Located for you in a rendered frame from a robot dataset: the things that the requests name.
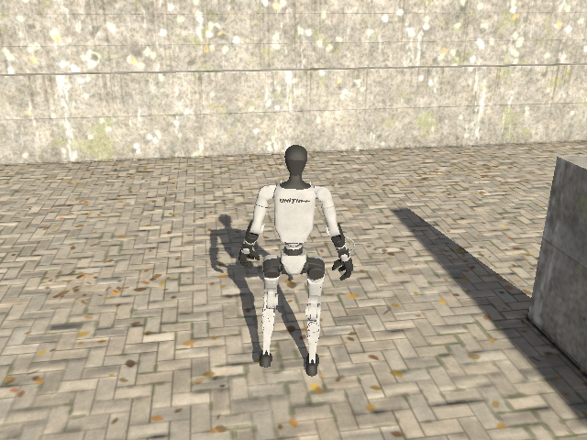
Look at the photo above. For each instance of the right robot forearm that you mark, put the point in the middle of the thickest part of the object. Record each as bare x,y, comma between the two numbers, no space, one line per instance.
341,246

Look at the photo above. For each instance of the robot right upper arm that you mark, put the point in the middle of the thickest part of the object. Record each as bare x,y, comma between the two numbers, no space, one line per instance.
323,195

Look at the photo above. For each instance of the robot left upper arm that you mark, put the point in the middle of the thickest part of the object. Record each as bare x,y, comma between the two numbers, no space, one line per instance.
266,192

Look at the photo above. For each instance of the robot right hand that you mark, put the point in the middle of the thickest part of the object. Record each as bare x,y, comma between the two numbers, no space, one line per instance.
347,265

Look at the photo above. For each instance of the robot left foot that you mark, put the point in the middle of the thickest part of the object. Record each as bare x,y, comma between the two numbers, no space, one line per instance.
265,360

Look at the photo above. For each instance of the left robot forearm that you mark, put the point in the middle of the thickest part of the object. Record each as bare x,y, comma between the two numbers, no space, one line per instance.
249,240

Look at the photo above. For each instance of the robot left hand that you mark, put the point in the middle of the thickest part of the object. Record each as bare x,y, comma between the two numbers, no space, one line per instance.
242,258

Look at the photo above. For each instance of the humanoid robot head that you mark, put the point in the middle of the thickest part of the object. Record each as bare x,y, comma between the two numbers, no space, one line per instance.
295,159

